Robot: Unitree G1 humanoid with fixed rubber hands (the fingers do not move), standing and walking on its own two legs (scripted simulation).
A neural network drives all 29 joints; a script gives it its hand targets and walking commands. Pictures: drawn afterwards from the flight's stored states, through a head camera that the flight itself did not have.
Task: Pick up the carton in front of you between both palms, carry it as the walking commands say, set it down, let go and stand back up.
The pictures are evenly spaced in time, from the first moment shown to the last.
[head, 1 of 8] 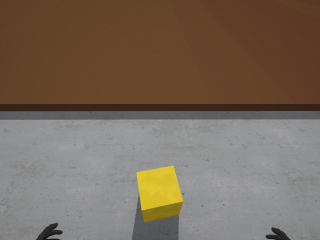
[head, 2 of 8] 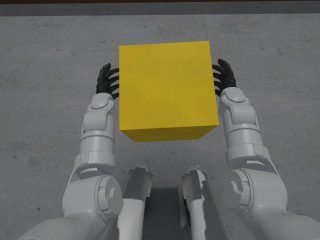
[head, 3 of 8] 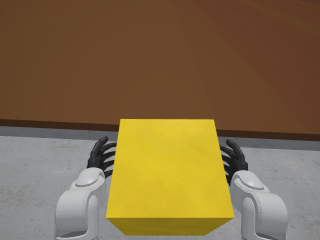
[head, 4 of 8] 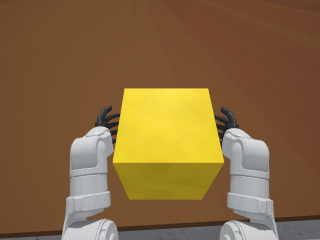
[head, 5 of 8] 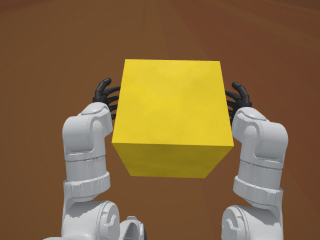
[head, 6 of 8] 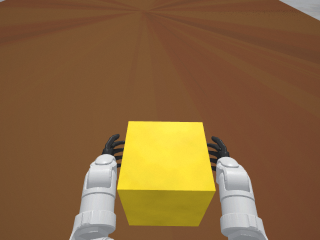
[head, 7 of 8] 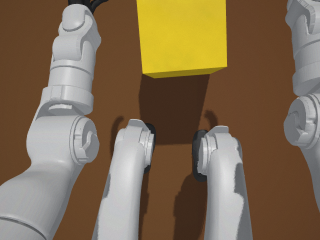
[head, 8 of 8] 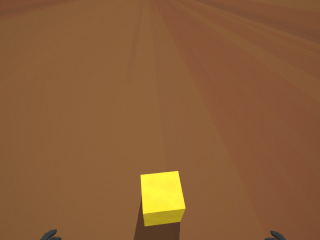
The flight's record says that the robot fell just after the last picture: no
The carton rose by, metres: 0.83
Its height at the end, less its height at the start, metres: +0.09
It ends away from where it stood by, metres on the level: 2.72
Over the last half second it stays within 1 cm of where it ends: yes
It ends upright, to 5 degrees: yes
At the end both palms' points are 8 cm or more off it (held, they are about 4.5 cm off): yes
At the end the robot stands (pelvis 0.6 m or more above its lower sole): yes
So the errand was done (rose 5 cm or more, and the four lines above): yes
